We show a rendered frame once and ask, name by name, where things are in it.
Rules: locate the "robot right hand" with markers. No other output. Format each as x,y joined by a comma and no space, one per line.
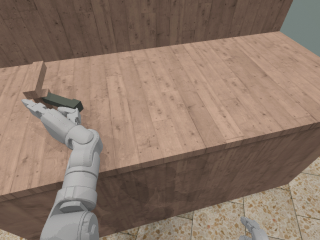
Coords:
254,228

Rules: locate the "left robot upper arm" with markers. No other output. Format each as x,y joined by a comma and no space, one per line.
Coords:
81,225

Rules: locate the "left robot forearm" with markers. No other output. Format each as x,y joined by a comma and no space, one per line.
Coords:
78,192

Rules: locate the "counter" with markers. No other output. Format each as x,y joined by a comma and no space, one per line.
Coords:
196,102

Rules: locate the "robot left hand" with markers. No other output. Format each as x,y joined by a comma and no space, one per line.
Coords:
55,121

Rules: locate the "tap lever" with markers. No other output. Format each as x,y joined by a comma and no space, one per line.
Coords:
60,101

